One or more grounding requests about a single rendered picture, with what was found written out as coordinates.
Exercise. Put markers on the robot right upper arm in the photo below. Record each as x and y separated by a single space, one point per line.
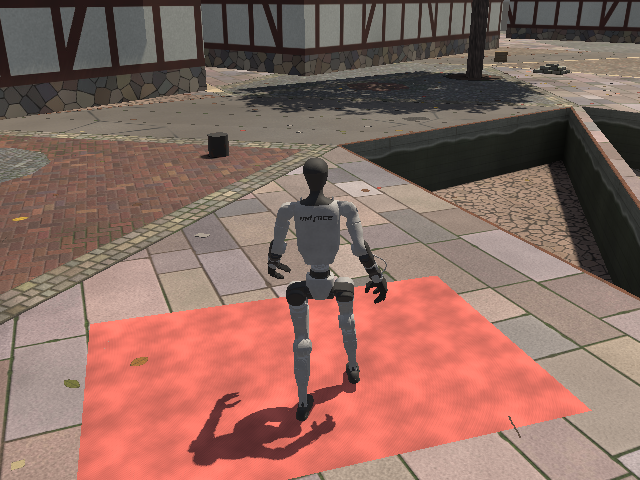
349 210

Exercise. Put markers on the right robot forearm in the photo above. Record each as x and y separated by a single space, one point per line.
370 265

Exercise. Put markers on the left robot shin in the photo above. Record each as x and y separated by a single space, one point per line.
302 373

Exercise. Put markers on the robot right hand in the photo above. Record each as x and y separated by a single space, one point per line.
381 287

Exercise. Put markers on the robot right thigh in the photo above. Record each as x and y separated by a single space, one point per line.
344 293

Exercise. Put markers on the left robot forearm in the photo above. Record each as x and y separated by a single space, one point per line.
273 259

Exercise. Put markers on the robot left upper arm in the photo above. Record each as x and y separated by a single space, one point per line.
285 213

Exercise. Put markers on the robot left hand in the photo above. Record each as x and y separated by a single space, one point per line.
281 266

